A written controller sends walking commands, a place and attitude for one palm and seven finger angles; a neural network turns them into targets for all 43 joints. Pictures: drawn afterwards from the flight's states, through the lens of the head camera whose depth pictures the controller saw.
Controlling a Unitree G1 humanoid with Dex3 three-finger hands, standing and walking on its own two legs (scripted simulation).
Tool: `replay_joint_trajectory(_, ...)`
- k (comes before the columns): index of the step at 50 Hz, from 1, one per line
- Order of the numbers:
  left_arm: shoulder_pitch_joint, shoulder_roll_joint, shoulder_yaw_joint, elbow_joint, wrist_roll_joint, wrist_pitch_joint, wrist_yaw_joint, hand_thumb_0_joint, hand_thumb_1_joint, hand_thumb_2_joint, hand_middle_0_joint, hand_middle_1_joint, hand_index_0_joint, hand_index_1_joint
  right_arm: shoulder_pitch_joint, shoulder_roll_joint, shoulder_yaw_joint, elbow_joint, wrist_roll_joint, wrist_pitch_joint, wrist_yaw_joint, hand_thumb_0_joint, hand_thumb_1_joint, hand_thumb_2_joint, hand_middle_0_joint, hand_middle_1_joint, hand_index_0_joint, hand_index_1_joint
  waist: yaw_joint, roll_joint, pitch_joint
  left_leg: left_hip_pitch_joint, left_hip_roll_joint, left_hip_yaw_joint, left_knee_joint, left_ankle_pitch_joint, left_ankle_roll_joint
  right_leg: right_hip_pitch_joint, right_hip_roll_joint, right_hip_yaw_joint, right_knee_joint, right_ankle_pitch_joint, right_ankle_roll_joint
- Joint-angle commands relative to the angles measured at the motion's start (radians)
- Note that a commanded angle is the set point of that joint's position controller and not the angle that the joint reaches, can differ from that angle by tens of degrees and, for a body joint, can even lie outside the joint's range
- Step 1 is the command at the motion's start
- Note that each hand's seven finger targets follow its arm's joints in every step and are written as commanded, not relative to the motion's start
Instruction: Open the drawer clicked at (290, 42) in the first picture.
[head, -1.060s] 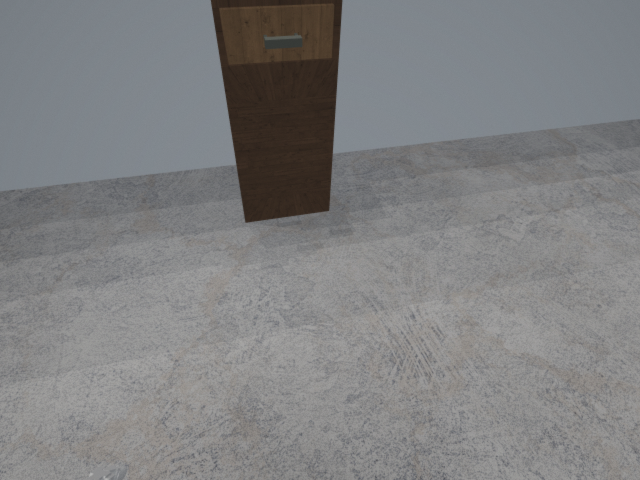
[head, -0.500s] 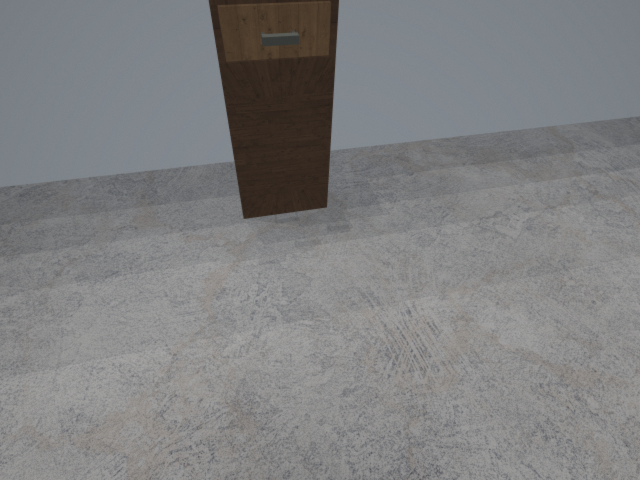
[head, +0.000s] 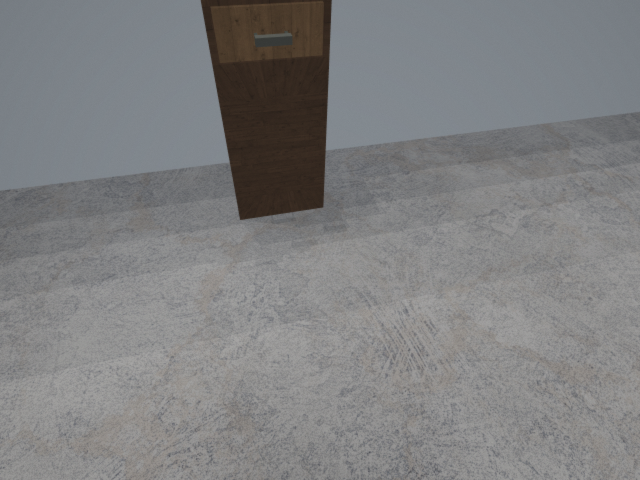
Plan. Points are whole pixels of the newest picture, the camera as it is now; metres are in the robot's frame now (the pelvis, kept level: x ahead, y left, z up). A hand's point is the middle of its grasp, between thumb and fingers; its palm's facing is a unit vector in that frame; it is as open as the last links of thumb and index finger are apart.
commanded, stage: look at it before walking up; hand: left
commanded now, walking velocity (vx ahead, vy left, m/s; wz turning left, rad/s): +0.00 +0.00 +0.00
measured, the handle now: (272, 37) +1.32 +0.22 +0.01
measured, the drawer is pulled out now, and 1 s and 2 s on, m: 0.00 0.00 0.00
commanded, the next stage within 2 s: walk to a spot facing it in 0.38 s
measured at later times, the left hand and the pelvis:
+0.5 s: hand out of the picture +0.08 +0.25 -0.16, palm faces -0.02 -0.94 -0.34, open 7.4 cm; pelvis +0.01 +0.00 +0.00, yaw +0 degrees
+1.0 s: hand out of the picture +0.08 +0.13 -0.17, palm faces -0.12 -0.97 -0.19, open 7.4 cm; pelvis +0.10 -0.05 -0.01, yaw -12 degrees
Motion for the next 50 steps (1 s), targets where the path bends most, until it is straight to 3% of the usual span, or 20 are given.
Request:
replay_joint_trajectory(1, -0.042, 0.204, 0.038, -0.065, -0.002, -0.019, 0.011, 0.000, 0.900, 0.900, -0.200, -0.300, -0.200, -0.300, -0.057, -0.209, -0.040, -0.068, 0.006, -0.024, -0.016, 0.000, -0.900, -0.900, 0.200, 0.300, 0.200, 0.300, 0.003, 0.010, -0.053, 0.006, 0.114, -0.094, -0.074, 0.099, 0.032, 0.005, -0.112, 0.097, -0.076, 0.085, -0.034)
replay_joint_trajectory(12, -0.039, 0.205, 0.040, -0.062, -0.002, -0.022, 0.013, 0.000, 0.900, 0.900, -0.200, -0.300, -0.200, -0.300, -0.060, -0.209, -0.040, -0.070, 0.008, -0.025, -0.019, 0.000, -0.900, -0.900, 0.200, 0.300, 0.200, 0.300, 0.003, 0.004, -0.066, 0.029, 0.118, -0.089, -0.070, 0.158, 0.030, 0.028, -0.114, 0.094, -0.073, 0.163, -0.036)
replay_joint_trajectory(24, -0.041, 0.206, 0.039, -0.058, -0.002, -0.020, 0.011, 0.000, 0.900, 0.900, -0.200, -0.300, -0.200, -0.300, -0.066, -0.214, -0.039, -0.068, 0.008, -0.026, -0.019, 0.000, -0.900, -0.900, 0.200, 0.300, 0.200, 0.300, 0.004, 0.013, -0.056, 0.036, 0.121, -0.089, -0.089, 0.146, 0.031, 0.029, -0.113, 0.094, -0.086, 0.144, -0.033)
replay_joint_trajectory(26, 0.024, 0.092, 0.018, -0.035, -0.002, 0.002, 0.013, 0.000, 0.900, 0.900, -0.200, -0.300, -0.200, -0.300, -0.003, -0.097, -0.015, -0.044, -0.001, -0.009, -0.016, 0.000, -0.900, -0.900, 0.200, 0.300, 0.200, 0.300, 0.002, 0.004, -0.061, 0.048, 0.117, -0.050, -0.062, 0.017, 0.010, 0.001, -0.098, 0.101, -0.076, 0.006, -0.022)
replay_joint_trajectory(28, 0.048, 0.092, 0.024, -0.040, 0.004, 0.018, 0.003, 0.000, 0.900, 0.900, -0.200, -0.300, -0.200, -0.300, 0.031, -0.097, -0.021, -0.046, -0.007, 0.002, -0.015, 0.000, -0.900, -0.900, 0.200, 0.300, 0.200, 0.300, 0.000, 0.008, -0.011, 0.014, 0.117, -0.043, -0.057, -0.203, 0.015, -0.072, -0.075, 0.123, -0.069, -0.204, -0.033)
replay_joint_trajectory(31, 0.067, 0.090, 0.043, -0.084, 0.010, 0.027, -0.016, 0.000, 0.900, 0.900, -0.200, -0.300, -0.200, -0.300, 0.061, -0.137, -0.046, -0.073, -0.010, 0.006, -0.015, 0.000, -0.900, -0.900, 0.200, 0.300, 0.200, 0.300, -0.004, 0.056, 0.091, -0.029, 0.170, -0.104, -0.109, -0.441, 0.053, -0.213, -0.016, 0.109, 0.023, -0.335, -0.043)
replay_joint_trajectory(33, 0.083, 0.054, 0.049, -0.108, 0.010, 0.018, -0.025, 0.000, 0.900, 0.900, -0.200, -0.300, -0.200, -0.300, 0.099, -0.172, -0.069, -0.084, -0.007, -0.002, -0.018, 0.000, -0.900, -0.900, 0.200, 0.300, 0.200, 0.300, -0.016, 0.144, 0.104, 0.016, 0.272, -0.205, -0.172, -0.503, 0.111, -0.303, 0.038, 0.023, 0.212, -0.263, -0.032)
replay_joint_trajectory(34, 0.064, 0.034, 0.052, -0.129, 0.008, 0.014, -0.029, 0.000, 0.900, 0.900, -0.200, -0.300, -0.200, -0.300, 0.117, -0.180, -0.078, -0.089, -0.004, -0.011, -0.020, 0.000, -0.900, -0.900, 0.200, 0.300, 0.200, 0.300, -0.023, 0.183, 0.102, 0.037, 0.340, -0.238, -0.202, -0.449, 0.150, -0.335, 0.024, -0.023, 0.321, -0.232, -0.022)
replay_joint_trajectory(35, 0.041, 0.020, 0.055, -0.148, 0.010, 0.008, -0.033, 0.000, 0.900, 0.900, -0.200, -0.300, -0.200, -0.300, 0.133, -0.170, -0.081, -0.090, -0.006, -0.019, -0.020, 0.000, -0.900, -0.900, 0.200, 0.300, 0.200, 0.300, -0.030, 0.173, 0.112, 0.068, 0.362, -0.230, -0.198, -0.346, 0.172, -0.378, -0.004, -0.021, 0.362, -0.268, -0.018)
replay_joint_trajectory(37, 0.051, 0.002, 0.062, -0.160, 0.008, -0.002, -0.038, 0.000, 0.900, 0.900, -0.200, -0.300, -0.200, -0.300, 0.135, -0.144, -0.083, -0.095, -0.008, -0.029, -0.021, 0.000, -0.900, -0.900, 0.200, 0.300, 0.200, 0.300, -0.020, 0.158, 0.088, 0.082, 0.366, -0.157, -0.143, -0.189, 0.170, -0.356, -0.038, -0.030, 0.344, -0.283, -0.017)
replay_joint_trajectory(38, 0.091, -0.014, 0.065, -0.151, 0.008, -0.007, -0.040, 0.000, 0.900, 0.900, -0.200, -0.300, -0.200, -0.300, 0.113, -0.132, -0.081, -0.099, -0.009, -0.030, -0.021, 0.000, -0.900, -0.900, 0.200, 0.300, 0.200, 0.300, 0.005, 0.145, 0.084, 0.032, 0.350, -0.093, -0.091, -0.124, 0.147, -0.270, -0.045, -0.045, 0.290, -0.254, -0.018)
replay_joint_trajectory(39, 0.186, -0.026, 0.069, -0.121, 0.009, -0.010, -0.041, 0.000, 0.900, 0.900, -0.200, -0.300, -0.200, -0.300, 0.076, -0.118, -0.079, -0.107, -0.009, -0.029, -0.021, 0.000, -0.900, -0.900, 0.200, 0.300, 0.200, 0.300, 0.054, 0.120, 0.062, -0.061, 0.303, -0.008, 0.023, -0.111, 0.105, -0.107, -0.033, -0.070, 0.195, -0.175, -0.022)
replay_joint_trajectory(40, 0.326, -0.004, 0.077, -0.072, 0.014, -0.016, -0.036, 0.000, 0.900, 0.900, -0.200, -0.300, -0.200, -0.300, 0.052, -0.087, -0.071, -0.117, -0.007, -0.028, -0.017, 0.000, -0.900, -0.900, 0.200, 0.300, 0.200, 0.300, 0.116, -0.002, 0.020, -0.184, 0.217, 0.082, 0.238, -0.159, 0.055, 0.086, -0.015, -0.050, 0.068, -0.102, -0.035)
replay_joint_trajectory(41, 0.454, 0.117, 0.105, -0.035, 0.024, -0.036, -0.017, 0.000, 0.900, 0.900, -0.200, -0.300, -0.200, -0.300, 0.042, 0.005, -0.053, -0.160, 0.005, -0.030, -0.011, 0.000, -0.900, -0.900, 0.200, 0.300, 0.200, 0.300, 0.149, -0.370, -0.005, -0.478, 0.070, 0.199, 0.604, -0.336, -0.013, 0.253, -0.267, 0.400, -0.127, -0.214, -0.125)
replay_joint_trajectory(42, 0.515, 0.141, 0.104, -0.023, 0.002, -0.040, 0.002, 0.000, 0.900, 0.900, -0.200, -0.300, -0.200, -0.300, -0.036, 0.004, -0.047, -0.207, -0.001, -0.039, -0.005, 0.000, -0.900, -0.900, 0.200, 0.300, 0.200, 0.300, 0.159, -0.343, 0.013, -0.585, 0.048, 0.101, 0.743, -0.392, -0.011, 0.240, -0.377, 0.641, -0.231, -0.132, -0.197)
replay_joint_trajectory(43, 0.475, 0.115, 0.100, -0.033, -0.002, -0.043, 0.011, 0.000, 0.900, 0.900, -0.200, -0.300, -0.200, -0.300, -0.033, -0.017, -0.059, -0.198, -0.002, -0.044, -0.005, 0.000, -0.900, -0.900, 0.200, 0.300, 0.200, 0.300, 0.132, -0.223, 0.031, -0.592, 0.093, 0.028, 0.782, -0.292, 0.001, 0.222, -0.361, 0.583, -0.214, -0.135, -0.226)
replay_joint_trajectory(45, 0.380, 0.046, 0.082, -0.054, 0.004, -0.048, 0.010, 0.000, 0.900, 0.900, -0.200, -0.300, -0.200, -0.300, -0.040, 0.005, -0.061, -0.179, -0.005, -0.046, 0.000, 0.000, -0.900, -0.900, 0.200, 0.300, 0.200, 0.300, 0.084, -0.081, 0.095, -0.567, 0.129, 0.019, 0.798, -0.186, -0.006, 0.090, -0.319, 0.503, -0.213, -0.167, -0.239)
replay_joint_trajectory(46, 0.351, 0.015, 0.073, -0.063, 0.007, -0.053, 0.011, 0.000, 0.900, 0.900, -0.200, -0.300, -0.200, -0.300, -0.020, 0.020, -0.063, -0.164, -0.010, -0.041, 0.002, 0.000, -0.900, -0.900, 0.200, 0.300, 0.200, 0.300, 0.060, -0.037, 0.110, -0.542, 0.135, 0.020, 0.782, -0.137, -0.015, 0.043, -0.295, 0.436, -0.216, -0.111, -0.226)
replay_joint_trajectory(47, 0.339, -0.003, 0.070, -0.062, 0.008, -0.057, 0.013, 0.000, 0.900, 0.900, -0.200, -0.300, -0.200, -0.300, 0.006, 0.038, -0.064, -0.151, -0.011, -0.036, 0.005, 0.000, -0.900, -0.900, 0.200, 0.300, 0.200, 0.300, 0.039, -0.013, 0.106, -0.514, 0.136, 0.031, 0.760, -0.102, -0.021, 0.024, -0.275, 0.382, -0.220, -0.055, -0.215)
replay_joint_trajectory(50, 0.353, -0.023, 0.066, -0.043, 0.008, -0.073, 0.014, 0.000, 0.900, 0.900, -0.200, -0.300, -0.200, -0.300, 0.040, 0.069, -0.065, -0.147, -0.008, -0.023, 0.010, 0.000, -0.900, -0.900, 0.200, 0.300, 0.200, 0.300, 0.011, -0.050, 0.083, -0.513, 0.130, 0.054, 0.700, -0.018, -0.043, 0.038, -0.220, 0.263, -0.221, 0.095, -0.194)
